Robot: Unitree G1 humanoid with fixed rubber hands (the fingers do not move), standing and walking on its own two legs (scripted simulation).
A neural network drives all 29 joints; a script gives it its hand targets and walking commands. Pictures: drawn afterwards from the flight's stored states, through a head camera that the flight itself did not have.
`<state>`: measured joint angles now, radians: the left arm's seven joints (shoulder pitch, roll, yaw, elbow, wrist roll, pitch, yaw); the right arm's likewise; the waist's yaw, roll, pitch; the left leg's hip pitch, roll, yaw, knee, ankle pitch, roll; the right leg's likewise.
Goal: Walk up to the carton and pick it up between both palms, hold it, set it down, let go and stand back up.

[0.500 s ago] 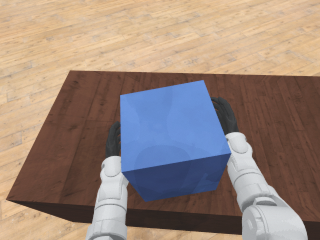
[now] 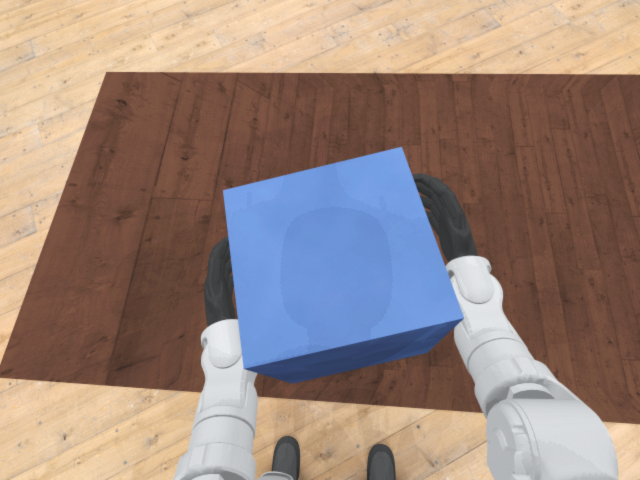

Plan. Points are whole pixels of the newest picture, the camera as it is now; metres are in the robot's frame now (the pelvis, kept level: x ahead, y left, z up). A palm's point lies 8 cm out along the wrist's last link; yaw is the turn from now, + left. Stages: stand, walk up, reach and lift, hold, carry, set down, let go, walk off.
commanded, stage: set down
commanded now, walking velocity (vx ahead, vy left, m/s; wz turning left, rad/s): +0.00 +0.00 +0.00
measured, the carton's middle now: (339, 282) +0.36 +0.04 -0.07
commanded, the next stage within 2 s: none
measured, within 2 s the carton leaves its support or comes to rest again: rests again in 0.10 s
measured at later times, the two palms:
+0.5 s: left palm (221, 316) +0.30 +0.18 -0.05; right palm (450, 242) +0.41 -0.10 -0.03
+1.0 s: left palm (224, 315) +0.31 +0.18 -0.06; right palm (452, 244) +0.41 -0.10 -0.04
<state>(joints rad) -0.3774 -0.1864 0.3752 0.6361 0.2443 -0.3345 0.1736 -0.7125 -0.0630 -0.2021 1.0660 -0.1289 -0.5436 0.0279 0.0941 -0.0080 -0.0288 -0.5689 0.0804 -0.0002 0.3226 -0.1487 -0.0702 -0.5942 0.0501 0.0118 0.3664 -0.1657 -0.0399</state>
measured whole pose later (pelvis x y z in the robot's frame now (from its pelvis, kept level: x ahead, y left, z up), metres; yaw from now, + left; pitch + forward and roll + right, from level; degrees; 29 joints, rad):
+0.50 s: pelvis -0.01 +0.00 +0.00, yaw +0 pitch +24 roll +0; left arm -0.38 -0.19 0.40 0.71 0.24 -0.43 0.19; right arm -0.77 -0.08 -0.18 1.21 -0.14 -0.65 0.01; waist 0.09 -0.01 -0.05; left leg -0.60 0.08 0.00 0.32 -0.13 -0.07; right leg -0.63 0.05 0.01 0.37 -0.15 -0.04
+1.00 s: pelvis -0.01 +0.00 +0.00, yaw +0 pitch +24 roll +0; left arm -0.40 -0.20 0.44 0.75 0.24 -0.50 0.17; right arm -0.78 -0.08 -0.25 1.22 -0.21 -0.64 0.01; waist 0.09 -0.01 -0.05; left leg -0.61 0.08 0.00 0.32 -0.13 -0.07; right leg -0.64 0.05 0.01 0.37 -0.15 -0.04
